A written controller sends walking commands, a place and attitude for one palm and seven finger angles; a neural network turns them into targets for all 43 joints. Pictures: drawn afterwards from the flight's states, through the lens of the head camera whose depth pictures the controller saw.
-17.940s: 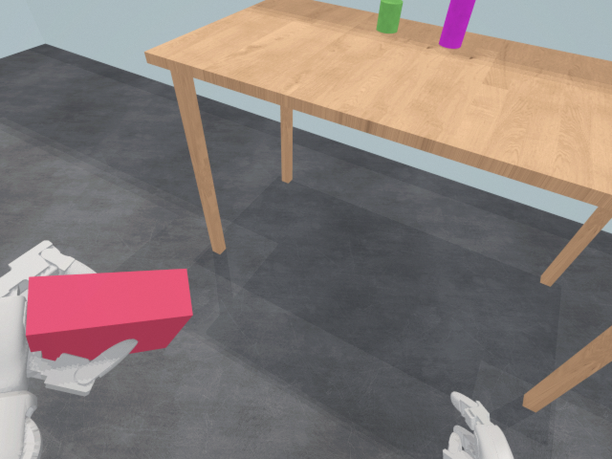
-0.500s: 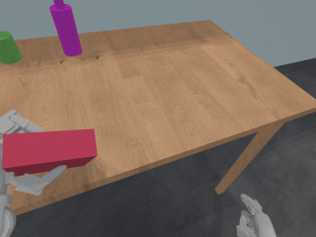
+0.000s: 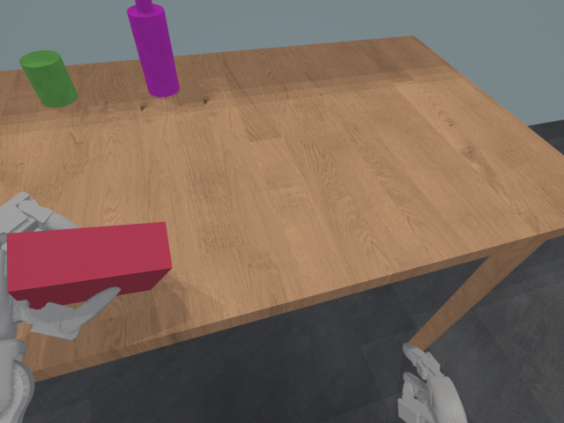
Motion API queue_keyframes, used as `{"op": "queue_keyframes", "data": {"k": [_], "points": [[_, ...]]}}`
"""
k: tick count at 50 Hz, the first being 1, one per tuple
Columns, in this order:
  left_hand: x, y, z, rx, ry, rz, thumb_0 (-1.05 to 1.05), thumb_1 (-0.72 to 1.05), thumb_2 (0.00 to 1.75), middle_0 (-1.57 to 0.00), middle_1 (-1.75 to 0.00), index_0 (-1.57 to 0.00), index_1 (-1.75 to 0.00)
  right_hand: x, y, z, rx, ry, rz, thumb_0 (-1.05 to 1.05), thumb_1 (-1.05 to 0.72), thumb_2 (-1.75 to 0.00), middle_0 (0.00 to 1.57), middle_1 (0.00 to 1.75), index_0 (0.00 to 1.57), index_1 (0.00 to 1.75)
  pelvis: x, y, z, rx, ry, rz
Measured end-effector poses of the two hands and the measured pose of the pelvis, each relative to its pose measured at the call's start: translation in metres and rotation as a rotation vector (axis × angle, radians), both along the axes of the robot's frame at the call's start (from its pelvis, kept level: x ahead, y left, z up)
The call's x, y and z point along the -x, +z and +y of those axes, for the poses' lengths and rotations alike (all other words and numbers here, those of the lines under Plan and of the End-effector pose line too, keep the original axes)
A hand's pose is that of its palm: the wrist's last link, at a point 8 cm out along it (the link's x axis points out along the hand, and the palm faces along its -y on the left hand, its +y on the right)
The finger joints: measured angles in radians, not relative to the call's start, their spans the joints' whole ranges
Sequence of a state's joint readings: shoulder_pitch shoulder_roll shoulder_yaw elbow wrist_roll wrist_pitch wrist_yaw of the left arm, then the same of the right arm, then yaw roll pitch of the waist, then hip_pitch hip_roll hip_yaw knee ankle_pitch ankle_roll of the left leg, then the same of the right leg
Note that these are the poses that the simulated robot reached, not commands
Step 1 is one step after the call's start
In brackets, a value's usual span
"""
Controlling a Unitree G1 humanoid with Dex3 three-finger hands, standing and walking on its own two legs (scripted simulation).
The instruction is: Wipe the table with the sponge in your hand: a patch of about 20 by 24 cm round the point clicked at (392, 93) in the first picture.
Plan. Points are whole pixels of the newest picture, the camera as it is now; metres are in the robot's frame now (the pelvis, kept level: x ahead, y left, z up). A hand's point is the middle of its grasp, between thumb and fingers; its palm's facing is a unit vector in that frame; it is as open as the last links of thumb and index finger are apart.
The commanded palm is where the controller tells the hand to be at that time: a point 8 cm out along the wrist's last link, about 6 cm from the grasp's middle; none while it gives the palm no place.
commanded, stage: come to a stop and stand still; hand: left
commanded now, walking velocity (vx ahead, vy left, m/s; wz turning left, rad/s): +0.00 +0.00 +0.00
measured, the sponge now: (117, 265) +0.24 +0.21 +0.15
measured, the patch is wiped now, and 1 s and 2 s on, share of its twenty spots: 0.00 0.00 0.00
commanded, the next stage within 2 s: look again from close up in 0.34 s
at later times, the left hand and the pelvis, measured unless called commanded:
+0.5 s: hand (85, 247) +0.24 +0.24 +0.17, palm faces +0.43 -0.83 -0.35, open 9.4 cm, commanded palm +0.19 +0.27 +0.18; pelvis +0.03 -0.01 +0.00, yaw +0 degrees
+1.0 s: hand (87, 245) +0.25 +0.24 +0.17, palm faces +0.43 -0.83 -0.35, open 9.4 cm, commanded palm +0.19 +0.27 +0.18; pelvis +0.02 -0.01 +0.00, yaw -1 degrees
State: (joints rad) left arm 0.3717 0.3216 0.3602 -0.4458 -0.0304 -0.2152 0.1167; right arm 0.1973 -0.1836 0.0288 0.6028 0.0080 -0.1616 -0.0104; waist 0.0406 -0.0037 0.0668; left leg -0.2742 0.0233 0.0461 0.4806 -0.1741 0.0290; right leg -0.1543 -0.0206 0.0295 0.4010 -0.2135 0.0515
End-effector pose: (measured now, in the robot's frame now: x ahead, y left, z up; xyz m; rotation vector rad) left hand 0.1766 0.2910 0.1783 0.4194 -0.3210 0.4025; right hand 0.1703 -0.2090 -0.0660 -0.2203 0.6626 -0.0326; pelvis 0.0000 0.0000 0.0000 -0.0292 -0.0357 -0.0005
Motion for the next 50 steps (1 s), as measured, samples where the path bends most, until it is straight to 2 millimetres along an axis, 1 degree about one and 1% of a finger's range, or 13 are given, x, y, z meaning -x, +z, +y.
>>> {"op": "queue_keyframes", "data": {"k": [7,14,22,31,45,50], "points": [[-0.01,0.0,-0.002,0.005,0.001,0.012,-0.02,-0.43,1.04,-0.8,-1.37,-0.79,-1.38,-0.017,0.006,-0.014,0.026,-0.024,-0.01,0.01,-0.91,-0.9,0.21,0.3,0.2,0.29,-0.01,0.001,-0.002,-0.003,0.001,0.008],[-0.018,0.0,-0.005,0.003,0.004,0.024,-0.02,-0.43,1.04,-0.8,-1.37,-0.79,-1.38,-0.024,0.004,-0.021,0.032,-0.041,0.007,0.01,-0.91,-0.9,0.21,0.3,0.2,0.29,-0.018,0.001,-0.004,-0.007,0.001,0.013],[-0.025,0.001,-0.008,-0.004,0.008,0.043,-0.02,-0.43,1.04,-0.8,-1.37,-0.79,-1.38,-0.026,-0.003,-0.018,0.012,-0.049,0.041,0.01,-0.91,-0.9,0.21,0.3,0.2,0.29,-0.024,0.001,-0.007,-0.01,0.004,0.018],[-0.028,0.001,-0.009,0.002,0.018,0.057,-0.02,-0.43,1.04,-0.8,-1.37,-0.79,-1.38,-0.028,-0.007,-0.017,0.003,-0.053,0.064,0.01,-0.91,-0.9,0.21,0.3,0.2,0.29,-0.029,0.002,-0.008,-0.011,0.006,0.019],[-0.029,-0.001,-0.008,0.014,0.02,0.055,-0.02,-0.43,1.04,-0.8,-1.37,-0.79,-1.39,-0.031,-0.003,-0.021,0.016,-0.067,0.058,0.01,-0.91,-0.9,0.21,0.3,0.2,0.29,-0.029,0.002,-0.007,-0.01,0.007,0.014],[-0.029,0.001,-0.009,0.001,0.014,0.051,-0.02,-0.43,1.04,-0.8,-1.38,-0.79,-1.39,-0.03,0.0,-0.021,0.009,-0.075,0.048,0.01,-0.91,-0.9,0.21,0.3,0.2,0.29,-0.025,0.001,-0.01,-0.014,-0.012,0.015]]}}
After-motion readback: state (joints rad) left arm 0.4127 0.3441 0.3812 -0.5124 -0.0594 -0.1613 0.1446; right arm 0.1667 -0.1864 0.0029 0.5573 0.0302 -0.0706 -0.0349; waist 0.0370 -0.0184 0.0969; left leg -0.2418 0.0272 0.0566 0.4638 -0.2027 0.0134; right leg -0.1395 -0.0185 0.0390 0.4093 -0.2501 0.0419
